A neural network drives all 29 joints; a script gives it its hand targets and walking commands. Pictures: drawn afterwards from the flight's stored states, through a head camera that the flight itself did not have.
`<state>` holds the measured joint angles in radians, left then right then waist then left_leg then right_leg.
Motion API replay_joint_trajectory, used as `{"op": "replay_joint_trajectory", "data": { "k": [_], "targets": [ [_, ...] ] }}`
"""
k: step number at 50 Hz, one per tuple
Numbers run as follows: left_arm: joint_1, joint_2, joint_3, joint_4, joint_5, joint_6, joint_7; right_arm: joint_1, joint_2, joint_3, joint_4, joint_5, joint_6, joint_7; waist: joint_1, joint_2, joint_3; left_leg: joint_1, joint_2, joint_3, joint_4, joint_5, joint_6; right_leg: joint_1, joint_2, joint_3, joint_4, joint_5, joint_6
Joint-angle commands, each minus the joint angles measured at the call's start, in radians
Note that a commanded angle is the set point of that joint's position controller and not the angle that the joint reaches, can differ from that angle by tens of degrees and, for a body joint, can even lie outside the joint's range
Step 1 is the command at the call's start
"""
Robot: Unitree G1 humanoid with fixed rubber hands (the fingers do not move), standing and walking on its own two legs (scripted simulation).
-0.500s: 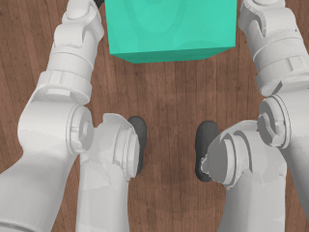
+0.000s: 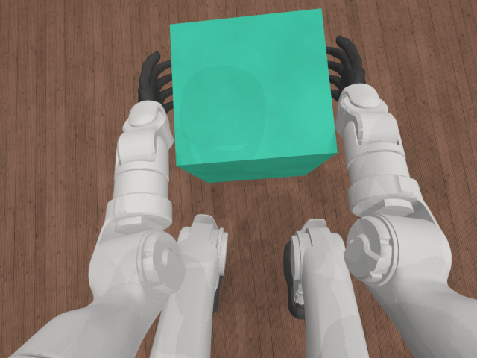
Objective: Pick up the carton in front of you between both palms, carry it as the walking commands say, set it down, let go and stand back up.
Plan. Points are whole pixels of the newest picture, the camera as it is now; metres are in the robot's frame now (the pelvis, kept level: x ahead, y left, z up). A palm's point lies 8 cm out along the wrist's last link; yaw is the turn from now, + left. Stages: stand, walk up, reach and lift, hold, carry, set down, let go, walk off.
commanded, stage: reach and lift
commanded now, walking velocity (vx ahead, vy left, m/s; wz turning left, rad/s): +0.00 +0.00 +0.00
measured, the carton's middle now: (251, 115) +0.50 +0.02 -0.13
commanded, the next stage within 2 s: none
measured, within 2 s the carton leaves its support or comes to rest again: neither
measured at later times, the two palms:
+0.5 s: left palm (107, 77) +0.46 +0.16 +0.09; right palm (410, 66) +0.47 -0.14 +0.09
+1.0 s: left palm out of the picture +0.42 +0.16 +0.24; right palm out of the picture +0.42 -0.15 +0.24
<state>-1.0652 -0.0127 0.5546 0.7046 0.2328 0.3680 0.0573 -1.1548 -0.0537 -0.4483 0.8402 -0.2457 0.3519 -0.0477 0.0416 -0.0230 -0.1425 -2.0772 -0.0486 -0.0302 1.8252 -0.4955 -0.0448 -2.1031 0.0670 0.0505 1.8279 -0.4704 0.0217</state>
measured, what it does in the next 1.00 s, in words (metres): rises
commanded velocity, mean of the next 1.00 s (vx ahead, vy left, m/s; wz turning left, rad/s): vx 0.00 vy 0.00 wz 0.00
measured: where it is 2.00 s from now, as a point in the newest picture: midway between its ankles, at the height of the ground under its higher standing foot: (253, 291)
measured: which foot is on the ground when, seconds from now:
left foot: down 0.00-1.00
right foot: down 0.00-1.00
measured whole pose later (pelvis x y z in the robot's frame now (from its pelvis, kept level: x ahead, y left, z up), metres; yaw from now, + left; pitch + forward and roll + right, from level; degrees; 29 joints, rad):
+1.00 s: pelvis +0.09 +0.00 +0.26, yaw -1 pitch +15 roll +0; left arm -0.38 -0.14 0.33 0.52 0.21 0.39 0.03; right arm -0.39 0.13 -0.32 0.53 -0.21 0.39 -0.04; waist 0.01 0.00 -0.16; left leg -0.75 -0.03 -0.06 0.87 -0.37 -0.01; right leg -0.77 0.03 0.06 0.86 -0.36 0.00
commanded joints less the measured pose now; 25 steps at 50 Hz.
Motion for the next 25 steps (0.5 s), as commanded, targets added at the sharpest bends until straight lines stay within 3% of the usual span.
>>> {"op": "replay_joint_trajectory", "data": {
  "k": [1,5,13,18,25],
  "targets": [
    [-0.719,-1.013,-0.528,-0.013,-0.165,-0.007,-0.269,-0.574,1.063,0.398,-0.009,0.132,-0.007,0.235,-0.005,-0.013,-1.019,0.527,-0.118,0.119,-0.221,0.088,0.020,0.633,0.106,-0.111,-0.224,0.060,-0.024],
    [-0.669,-1.062,-0.623,-0.077,-0.208,0.013,-0.282,-0.528,1.117,0.488,-0.095,0.171,0.010,0.239,-0.015,0.012,-1.114,0.626,-0.119,0.116,-0.265,0.152,0.010,0.750,0.106,-0.106,-0.264,0.133,-0.020],
    [-0.499,-1.095,-0.721,-0.123,-0.244,0.024,-0.278,-0.407,1.194,0.643,-0.195,0.250,0.028,0.247,0.013,-0.018,-1.091,0.769,-0.124,0.092,-0.363,0.226,0.011,0.898,0.111,-0.086,-0.363,0.204,0.000],
    [-0.389,-1.108,-0.719,-0.101,-0.230,0.017,-0.275,-0.301,1.215,0.650,-0.187,0.239,0.024,0.241,0.014,-0.034,-0.977,0.842,-0.126,0.072,-0.448,0.224,0.017,0.961,0.110,-0.070,-0.453,0.198,0.004],
    [-0.265,-1.132,-0.717,-0.083,-0.205,-0.001,-0.274,-0.163,1.219,0.621,-0.173,0.199,0.002,0.231,-0.010,-0.006,-0.841,0.970,-0.123,0.045,-0.581,0.220,0.021,1.078,0.103,-0.041,-0.590,0.197,-0.009]
  ]
}}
